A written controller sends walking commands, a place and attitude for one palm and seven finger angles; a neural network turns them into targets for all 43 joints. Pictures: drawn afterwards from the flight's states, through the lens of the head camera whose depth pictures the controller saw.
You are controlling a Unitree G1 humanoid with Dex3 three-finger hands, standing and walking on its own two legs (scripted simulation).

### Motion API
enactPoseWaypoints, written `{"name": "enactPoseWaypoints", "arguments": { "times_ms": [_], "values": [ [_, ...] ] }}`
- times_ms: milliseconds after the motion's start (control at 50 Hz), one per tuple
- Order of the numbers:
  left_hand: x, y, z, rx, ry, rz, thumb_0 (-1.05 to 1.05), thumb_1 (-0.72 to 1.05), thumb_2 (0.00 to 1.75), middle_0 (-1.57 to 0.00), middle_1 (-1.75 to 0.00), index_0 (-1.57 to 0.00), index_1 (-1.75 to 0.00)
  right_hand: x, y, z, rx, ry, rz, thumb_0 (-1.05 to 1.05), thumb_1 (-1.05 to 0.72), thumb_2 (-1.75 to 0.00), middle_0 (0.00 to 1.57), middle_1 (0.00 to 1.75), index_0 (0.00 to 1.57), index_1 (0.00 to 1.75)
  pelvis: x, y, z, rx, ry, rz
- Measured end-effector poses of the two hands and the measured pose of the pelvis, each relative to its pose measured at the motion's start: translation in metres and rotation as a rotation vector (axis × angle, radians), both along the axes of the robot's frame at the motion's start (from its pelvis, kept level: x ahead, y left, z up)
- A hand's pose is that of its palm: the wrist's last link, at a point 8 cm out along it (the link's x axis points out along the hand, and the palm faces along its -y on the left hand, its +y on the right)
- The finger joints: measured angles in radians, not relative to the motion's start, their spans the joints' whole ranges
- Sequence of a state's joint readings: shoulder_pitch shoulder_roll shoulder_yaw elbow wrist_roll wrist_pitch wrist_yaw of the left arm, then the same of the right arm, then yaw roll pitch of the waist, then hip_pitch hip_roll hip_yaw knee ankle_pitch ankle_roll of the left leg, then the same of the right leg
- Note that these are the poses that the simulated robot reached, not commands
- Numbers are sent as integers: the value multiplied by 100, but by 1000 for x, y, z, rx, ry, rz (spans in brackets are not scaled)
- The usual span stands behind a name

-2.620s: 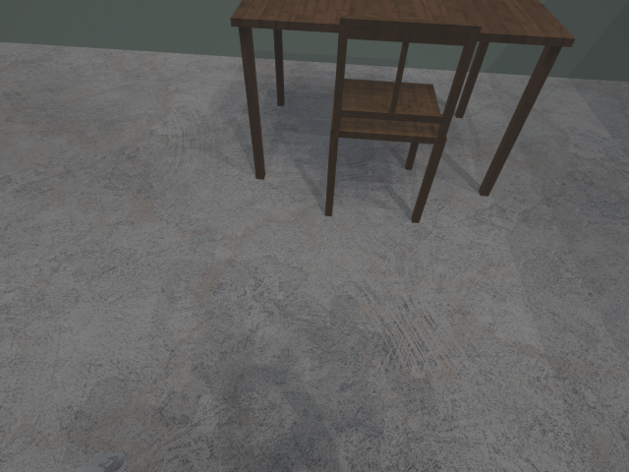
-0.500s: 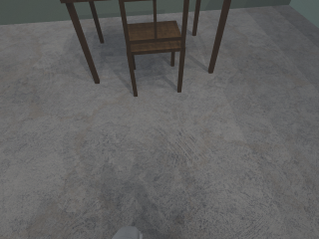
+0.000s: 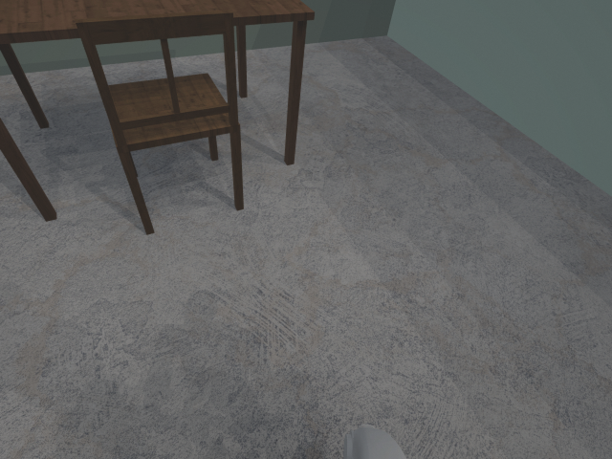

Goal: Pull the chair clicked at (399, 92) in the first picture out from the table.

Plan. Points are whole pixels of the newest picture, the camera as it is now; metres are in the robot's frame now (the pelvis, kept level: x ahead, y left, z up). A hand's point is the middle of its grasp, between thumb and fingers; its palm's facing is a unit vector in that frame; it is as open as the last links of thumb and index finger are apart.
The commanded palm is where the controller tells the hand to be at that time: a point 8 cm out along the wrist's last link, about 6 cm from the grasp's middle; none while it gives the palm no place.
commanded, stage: walk to a spot facing it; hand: left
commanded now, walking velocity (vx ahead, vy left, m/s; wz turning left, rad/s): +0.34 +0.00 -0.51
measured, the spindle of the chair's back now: (170, 77) +1.15 +0.50 -0.12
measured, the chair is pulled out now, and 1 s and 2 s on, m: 0.00 0.00 0.00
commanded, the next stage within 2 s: turn to face it in 1.42 s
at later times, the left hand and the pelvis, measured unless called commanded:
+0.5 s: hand (251, 356) +0.32 +0.11 -0.17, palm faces -0.20 -0.96 -0.21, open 7.2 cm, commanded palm none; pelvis +0.19 -0.07 -0.01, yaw -12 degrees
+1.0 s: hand (266, 291) +0.45 +0.10 -0.18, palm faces -0.26 -0.96 -0.13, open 7.4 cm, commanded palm none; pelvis +0.40 -0.07 +0.00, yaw -20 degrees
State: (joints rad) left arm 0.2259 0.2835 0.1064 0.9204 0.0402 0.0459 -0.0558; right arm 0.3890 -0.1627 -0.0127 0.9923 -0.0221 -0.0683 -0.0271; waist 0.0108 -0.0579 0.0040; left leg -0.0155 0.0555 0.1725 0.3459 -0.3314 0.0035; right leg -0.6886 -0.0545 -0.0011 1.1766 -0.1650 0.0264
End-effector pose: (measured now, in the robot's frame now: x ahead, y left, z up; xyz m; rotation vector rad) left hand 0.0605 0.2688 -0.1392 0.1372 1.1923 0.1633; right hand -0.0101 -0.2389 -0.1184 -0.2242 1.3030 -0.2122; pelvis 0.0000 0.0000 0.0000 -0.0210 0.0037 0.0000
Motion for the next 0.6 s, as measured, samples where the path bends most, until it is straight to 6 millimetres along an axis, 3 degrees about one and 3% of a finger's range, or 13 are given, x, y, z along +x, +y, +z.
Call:
{"name": "enactPoseWaypoints", "arguments": {
  "times_ms": [80,160,220,260,300,380,480,600],
  "values": [
    [73,-26,-4,-23,-21,-112,1,91,90,-19,-30,-19,-29,-37,7,-6,26,138,-116,1,-91,-90,20,30,20,30,28,-6,-5,1,-3,-56],
    [155,-68,-11,-46,-58,-239,1,91,90,-19,-30,-19,-29,-64,13,-12,64,279,-236,1,-91,-90,20,30,20,30,62,-19,-15,3,-2,-107],
    [212,-102,-19,-50,-123,-309,1,91,90,-19,-30,-19,-29,-71,10,-20,98,373,-310,1,-91,-90,20,30,20,30,93,-38,-29,16,-8,-133],
    [236,-118,-23,-47,-165,-319,1,91,90,-19,-30,-19,-29,-61,3,-27,111,399,-342,1,-91,-90,20,30,20,30,109,-49,-37,24,-14,-150],
    [246,-127,-22,-47,-157,-322,1,91,90,-20,-30,-19,-29,-35,-8,-32,106,362,-353,1,-91,-90,20,30,20,30,121,-55,-34,15,-28,-158],
    [247,-134,-15,-31,-82,-319,0,91,90,-20,-30,-20,-29,48,-34,-33,87,189,-319,1,-91,-90,20,30,20,30,147,-63,-20,8,-27,-180],
    [256,-118,-2,14,-44,-270,-1,95,90,-20,-30,-20,-29,155,-54,-26,83,-26,-259,1,-91,-90,20,30,20,30,183,-67,-9,4,-10,-205],
    [256,-99,-5,11,32,-213,0,93,90,-20,-30,-20,-29,263,-61,-13,73,-173,-179,0,-92,-90,20,30,20,30,233,-63,-5,-7,-14,-222]
  ]
}}
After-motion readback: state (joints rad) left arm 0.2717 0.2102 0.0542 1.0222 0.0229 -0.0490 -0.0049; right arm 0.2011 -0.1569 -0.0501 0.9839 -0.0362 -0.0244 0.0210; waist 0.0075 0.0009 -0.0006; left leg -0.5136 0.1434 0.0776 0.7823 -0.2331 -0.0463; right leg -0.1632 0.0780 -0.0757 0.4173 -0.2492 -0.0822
